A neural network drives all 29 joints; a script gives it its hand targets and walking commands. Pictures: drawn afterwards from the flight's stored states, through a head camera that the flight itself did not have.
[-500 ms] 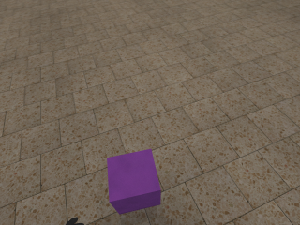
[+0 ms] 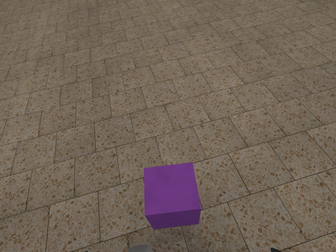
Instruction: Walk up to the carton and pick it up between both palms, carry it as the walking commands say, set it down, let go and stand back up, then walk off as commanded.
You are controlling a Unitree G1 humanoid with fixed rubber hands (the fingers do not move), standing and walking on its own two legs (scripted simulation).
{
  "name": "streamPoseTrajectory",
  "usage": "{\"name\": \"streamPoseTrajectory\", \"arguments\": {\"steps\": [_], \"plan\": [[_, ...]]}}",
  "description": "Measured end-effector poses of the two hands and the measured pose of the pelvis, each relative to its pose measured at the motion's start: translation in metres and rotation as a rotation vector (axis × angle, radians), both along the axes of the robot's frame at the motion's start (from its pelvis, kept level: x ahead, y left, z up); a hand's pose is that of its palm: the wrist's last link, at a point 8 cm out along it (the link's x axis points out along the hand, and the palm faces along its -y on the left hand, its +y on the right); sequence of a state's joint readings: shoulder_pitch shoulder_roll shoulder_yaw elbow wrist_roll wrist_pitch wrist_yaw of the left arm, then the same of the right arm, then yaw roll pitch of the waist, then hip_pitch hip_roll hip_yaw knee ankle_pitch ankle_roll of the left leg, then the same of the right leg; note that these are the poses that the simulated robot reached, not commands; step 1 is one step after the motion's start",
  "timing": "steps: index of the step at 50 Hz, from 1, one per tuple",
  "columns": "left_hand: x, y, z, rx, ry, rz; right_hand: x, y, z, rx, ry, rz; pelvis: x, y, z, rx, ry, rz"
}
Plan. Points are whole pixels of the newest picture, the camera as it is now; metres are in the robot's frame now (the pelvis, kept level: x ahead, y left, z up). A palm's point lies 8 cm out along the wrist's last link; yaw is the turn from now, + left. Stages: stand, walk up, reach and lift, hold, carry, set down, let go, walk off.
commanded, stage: walk up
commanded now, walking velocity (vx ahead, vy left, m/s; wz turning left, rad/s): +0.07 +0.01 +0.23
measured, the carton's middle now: (172, 197) +0.45 +0.05 -0.62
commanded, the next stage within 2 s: stand in 1.14 s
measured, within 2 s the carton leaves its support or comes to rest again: neither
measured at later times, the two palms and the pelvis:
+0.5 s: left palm out of the picture +0.09 +0.30 -0.13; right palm out of the picture +0.13 -0.19 -0.12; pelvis +0.04 +0.05 +0.00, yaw +5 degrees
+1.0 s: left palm out of the picture +0.08 +0.23 -0.11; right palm out of the picture +0.09 -0.25 -0.13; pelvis +0.01 -0.01 +0.00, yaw +4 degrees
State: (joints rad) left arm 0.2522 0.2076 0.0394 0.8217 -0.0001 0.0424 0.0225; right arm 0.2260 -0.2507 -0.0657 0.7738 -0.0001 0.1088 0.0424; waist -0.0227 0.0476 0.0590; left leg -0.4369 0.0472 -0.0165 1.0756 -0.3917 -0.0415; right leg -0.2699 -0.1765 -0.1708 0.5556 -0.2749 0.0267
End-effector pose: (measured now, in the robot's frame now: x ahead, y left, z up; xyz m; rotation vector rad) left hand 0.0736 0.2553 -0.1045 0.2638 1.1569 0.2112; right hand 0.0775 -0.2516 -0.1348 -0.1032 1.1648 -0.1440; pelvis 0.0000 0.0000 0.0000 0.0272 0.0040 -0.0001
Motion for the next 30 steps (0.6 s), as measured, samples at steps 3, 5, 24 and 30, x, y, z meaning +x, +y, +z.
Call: {"name": "streamPoseTrajectory", "arguments": {"steps": [3, 5, 24, 30], "plan": [[-0.008, 0.024, -0.019, -0.037, 0.002, 0.043, 0.009, 0.018, 0.006, -0.051, -0.027, 0.037, 0.0, 0.022, -0.008, -0.036, -0.001, 0.032], [-0.008, 0.041, -0.039, -0.061, -0.005, 0.06, 0.011, 0.03, 0.004, -0.091, -0.058, 0.052, 0.002, 0.038, -0.021, -0.065, -0.019, 0.047], [0.015, 0.041, -0.024, -0.11, 0.019, 0.069, 0.052, 0.061, 0.012, -0.092, -0.023, 0.086, 0.04, 0.052, -0.003, -0.043, 0.018, 0.094], [0.015, 0.047, -0.024, -0.104, 0.012, 0.087, 0.067, 0.069, 0.009, -0.08, -0.053, 0.091, 0.04, 0.057, -0.005, -0.05, 0.007, 0.094]]}}
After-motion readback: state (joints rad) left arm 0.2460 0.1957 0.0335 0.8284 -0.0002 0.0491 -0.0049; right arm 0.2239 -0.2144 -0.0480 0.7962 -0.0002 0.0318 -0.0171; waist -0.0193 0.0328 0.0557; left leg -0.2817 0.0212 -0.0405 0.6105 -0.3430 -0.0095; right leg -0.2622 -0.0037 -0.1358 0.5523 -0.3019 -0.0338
